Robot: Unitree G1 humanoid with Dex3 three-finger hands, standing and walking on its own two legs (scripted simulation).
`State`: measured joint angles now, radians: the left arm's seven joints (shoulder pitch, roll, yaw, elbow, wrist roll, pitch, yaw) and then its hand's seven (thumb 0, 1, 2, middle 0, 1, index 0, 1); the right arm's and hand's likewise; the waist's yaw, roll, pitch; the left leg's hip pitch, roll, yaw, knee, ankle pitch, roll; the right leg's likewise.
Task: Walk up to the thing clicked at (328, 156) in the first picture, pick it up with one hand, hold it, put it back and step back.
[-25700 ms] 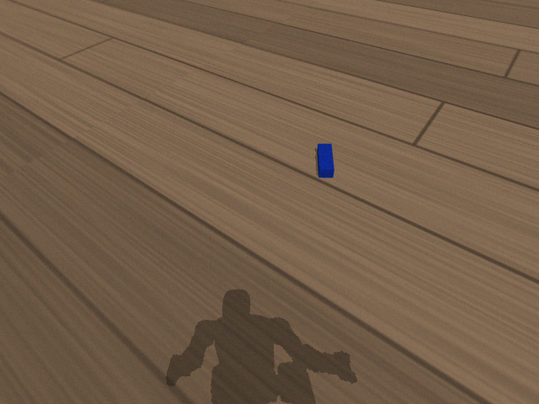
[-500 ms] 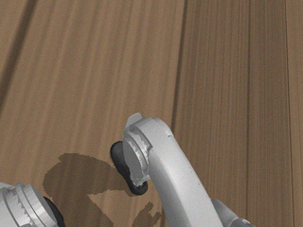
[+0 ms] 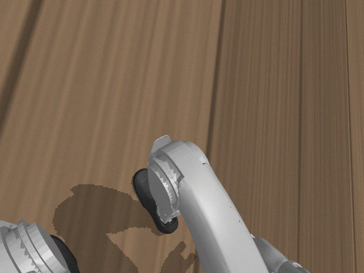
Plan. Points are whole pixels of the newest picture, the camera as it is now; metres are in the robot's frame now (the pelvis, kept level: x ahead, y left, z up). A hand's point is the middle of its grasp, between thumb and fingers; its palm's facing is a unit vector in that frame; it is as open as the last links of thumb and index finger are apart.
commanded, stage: close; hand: left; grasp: from above
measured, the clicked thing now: out of the picture +0.53 +0.29 -0.29
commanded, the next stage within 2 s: settle in 0.30 s
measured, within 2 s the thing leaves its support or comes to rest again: leaves its support in 0.78 s
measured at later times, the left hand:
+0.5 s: hand out of the picture +0.51 +0.29 -0.25, palm faces -0.44 -0.08 -0.89, open 10.7 cm
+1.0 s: hand out of the picture +0.51 +0.32 -0.20, palm faces -0.41 -0.06 -0.91, open 10.6 cm
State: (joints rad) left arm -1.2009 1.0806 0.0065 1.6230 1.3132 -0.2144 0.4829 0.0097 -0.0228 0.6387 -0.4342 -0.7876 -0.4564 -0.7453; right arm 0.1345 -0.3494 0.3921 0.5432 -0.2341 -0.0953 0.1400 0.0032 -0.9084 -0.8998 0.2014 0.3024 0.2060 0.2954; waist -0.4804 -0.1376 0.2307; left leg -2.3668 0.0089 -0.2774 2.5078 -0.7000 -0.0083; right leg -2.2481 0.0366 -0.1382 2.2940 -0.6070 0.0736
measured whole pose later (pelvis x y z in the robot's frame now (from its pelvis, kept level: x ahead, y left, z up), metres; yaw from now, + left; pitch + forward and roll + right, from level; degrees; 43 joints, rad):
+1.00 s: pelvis +0.01 +0.00 +0.01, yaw +2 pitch +34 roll -15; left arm -1.09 0.96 0.04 1.30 1.28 -0.18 0.28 0.02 0.00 0.48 -0.60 -0.57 -0.62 -0.53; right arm 0.19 -0.35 0.24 0.56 -0.18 -0.03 0.15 0.00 -0.92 -0.90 0.20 0.30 0.21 0.30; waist -0.38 -0.06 0.11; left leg -2.38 -0.01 -0.24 2.46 -0.70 -0.01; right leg -2.26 0.00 -0.12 2.27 -0.64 0.05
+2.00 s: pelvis -0.01 +0.00 +0.10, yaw +11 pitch +36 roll -7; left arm -0.81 0.70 -0.04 0.89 1.07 -0.21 -0.04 0.01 -0.03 0.52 -0.56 -0.67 -0.58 -0.64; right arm 0.18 -0.30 0.02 0.57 -0.04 0.15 0.03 0.01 -0.92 -0.90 0.20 0.30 0.21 0.30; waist -0.19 0.05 -0.12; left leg -2.12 -0.01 -0.09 2.12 -0.63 0.01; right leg -2.05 -0.04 -0.01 2.03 -0.61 0.06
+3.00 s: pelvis +0.04 +0.00 +0.39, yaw +13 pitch +13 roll -1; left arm -0.39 0.42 -0.20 0.85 1.04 -0.09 0.12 0.01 -0.08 0.58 -0.53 -0.77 -0.55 -0.74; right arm 0.24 -0.24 -0.04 0.73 0.04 0.01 -0.06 0.01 -0.92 -0.90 0.20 0.30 0.21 0.30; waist -0.07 0.03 -0.10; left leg -0.82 0.04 0.00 1.03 -0.42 -0.01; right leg -0.82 -0.02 0.01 0.99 -0.38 0.04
